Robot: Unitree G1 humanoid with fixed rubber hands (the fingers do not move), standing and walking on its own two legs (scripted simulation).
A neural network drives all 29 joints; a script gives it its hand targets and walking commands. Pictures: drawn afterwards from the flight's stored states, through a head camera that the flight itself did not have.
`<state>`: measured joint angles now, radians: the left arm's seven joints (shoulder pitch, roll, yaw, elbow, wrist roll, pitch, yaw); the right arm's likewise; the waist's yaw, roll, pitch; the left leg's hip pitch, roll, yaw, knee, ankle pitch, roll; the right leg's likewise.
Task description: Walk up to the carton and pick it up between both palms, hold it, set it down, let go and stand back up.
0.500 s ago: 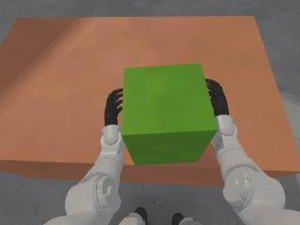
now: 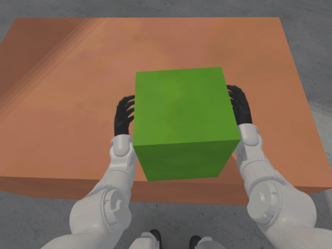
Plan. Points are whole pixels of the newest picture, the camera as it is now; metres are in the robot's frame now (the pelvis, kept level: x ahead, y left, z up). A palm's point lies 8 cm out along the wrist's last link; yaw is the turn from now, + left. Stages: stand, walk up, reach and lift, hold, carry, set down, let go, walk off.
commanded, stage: set down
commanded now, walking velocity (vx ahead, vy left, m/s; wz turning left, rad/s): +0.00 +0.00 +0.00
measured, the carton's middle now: (180, 130) +0.41 +0.01 -0.04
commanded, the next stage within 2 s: none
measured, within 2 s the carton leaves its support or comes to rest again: neither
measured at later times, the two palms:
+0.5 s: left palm (109, 130) +0.40 +0.20 -0.03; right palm (243, 113) +0.45 -0.16 -0.01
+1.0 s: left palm (103, 157) +0.33 +0.21 -0.05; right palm (253, 141) +0.38 -0.18 -0.04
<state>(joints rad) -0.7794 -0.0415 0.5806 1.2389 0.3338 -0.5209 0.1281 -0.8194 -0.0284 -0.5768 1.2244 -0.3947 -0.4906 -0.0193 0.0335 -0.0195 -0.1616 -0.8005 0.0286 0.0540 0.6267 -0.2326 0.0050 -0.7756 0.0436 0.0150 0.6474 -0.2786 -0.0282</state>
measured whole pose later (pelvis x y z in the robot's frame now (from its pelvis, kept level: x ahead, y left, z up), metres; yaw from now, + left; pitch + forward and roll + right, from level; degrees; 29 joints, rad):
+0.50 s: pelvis -0.01 -0.01 -0.04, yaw +1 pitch +30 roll -3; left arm -0.91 0.16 0.10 1.51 -0.13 -0.54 0.11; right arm -1.03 -0.22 0.02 1.62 0.25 -0.53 -0.02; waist 0.05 0.02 -0.29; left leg -1.09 0.05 -0.02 0.91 -0.34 -0.02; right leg -1.02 0.07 -0.06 0.87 -0.37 -0.05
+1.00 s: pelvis -0.02 -0.01 -0.03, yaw +3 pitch +25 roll -1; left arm -0.59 0.16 0.08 1.22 -0.17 -0.57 0.07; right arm -0.70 -0.21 0.07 1.33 0.30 -0.56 0.00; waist 0.02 0.00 -0.25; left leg -1.00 0.03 -0.02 0.86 -0.30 -0.03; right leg -0.94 0.04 -0.06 0.87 -0.36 -0.05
